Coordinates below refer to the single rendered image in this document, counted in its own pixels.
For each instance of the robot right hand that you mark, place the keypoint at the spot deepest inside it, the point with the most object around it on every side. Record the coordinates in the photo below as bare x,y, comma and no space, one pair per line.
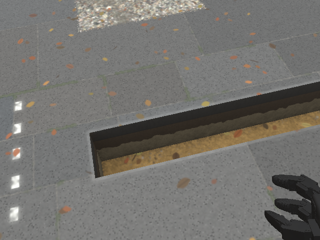
309,228

